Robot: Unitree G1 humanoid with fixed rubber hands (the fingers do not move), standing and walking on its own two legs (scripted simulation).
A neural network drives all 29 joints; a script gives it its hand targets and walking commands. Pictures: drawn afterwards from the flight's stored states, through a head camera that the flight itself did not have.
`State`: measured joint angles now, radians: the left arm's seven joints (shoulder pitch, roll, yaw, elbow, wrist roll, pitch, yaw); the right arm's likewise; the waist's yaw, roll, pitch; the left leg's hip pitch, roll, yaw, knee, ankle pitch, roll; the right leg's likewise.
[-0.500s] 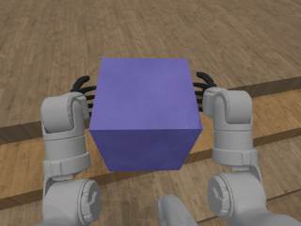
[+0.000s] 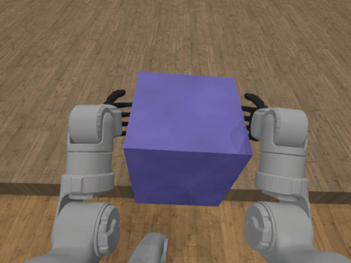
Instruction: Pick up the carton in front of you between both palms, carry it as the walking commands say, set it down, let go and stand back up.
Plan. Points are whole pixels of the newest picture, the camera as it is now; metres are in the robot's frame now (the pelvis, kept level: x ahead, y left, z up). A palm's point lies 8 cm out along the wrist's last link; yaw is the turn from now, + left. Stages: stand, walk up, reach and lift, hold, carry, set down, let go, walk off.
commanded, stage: carry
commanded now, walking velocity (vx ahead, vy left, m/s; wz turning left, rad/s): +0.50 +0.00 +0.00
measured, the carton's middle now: (181, 144) +0.38 +0.04 +0.07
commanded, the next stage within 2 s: none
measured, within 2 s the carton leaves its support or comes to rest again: neither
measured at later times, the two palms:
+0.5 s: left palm (145, 1) +0.66 +0.15 +0.27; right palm (269, 18) +0.62 -0.14 +0.27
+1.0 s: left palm out of the picture +0.71 +0.16 +0.32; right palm out of the picture +0.70 -0.13 +0.31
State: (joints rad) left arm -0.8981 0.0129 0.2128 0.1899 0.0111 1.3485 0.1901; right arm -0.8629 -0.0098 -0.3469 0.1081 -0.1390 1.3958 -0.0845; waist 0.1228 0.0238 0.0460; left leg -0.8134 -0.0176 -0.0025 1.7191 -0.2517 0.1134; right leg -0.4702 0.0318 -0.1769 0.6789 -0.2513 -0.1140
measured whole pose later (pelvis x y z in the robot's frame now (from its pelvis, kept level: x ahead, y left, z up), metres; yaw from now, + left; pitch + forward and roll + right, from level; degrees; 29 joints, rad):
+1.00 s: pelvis +0.36 +0.02 +0.17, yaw -2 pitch +2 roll +0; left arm -0.81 -0.02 0.26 0.37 0.14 1.29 0.13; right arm -0.81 0.00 -0.23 0.38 -0.15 1.36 -0.13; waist 0.02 0.01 -0.12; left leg -0.28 0.04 0.09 0.55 -0.30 0.01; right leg -0.30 0.01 -0.08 0.54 -0.27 -0.05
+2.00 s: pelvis +0.72 -0.12 +0.31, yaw +0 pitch +5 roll +2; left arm -0.89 -0.06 0.26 0.04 0.06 1.33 0.25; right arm -0.92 0.02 -0.30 0.06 -0.17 1.34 -0.18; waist 0.12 0.00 0.03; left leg -0.84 0.00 0.05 1.16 -0.26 0.08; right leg -0.31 0.04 -0.11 0.56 -0.34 -0.12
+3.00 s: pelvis +1.34 -0.20 +0.32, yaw -1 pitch +4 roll +1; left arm -0.35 -0.18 0.12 -0.23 0.14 1.25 0.22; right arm -0.34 0.17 -0.14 -0.26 -0.14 1.23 -0.24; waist 0.00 0.00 -0.07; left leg -0.52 0.06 0.14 0.51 -0.12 -0.01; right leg -0.06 -0.05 -0.16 0.32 -0.33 0.01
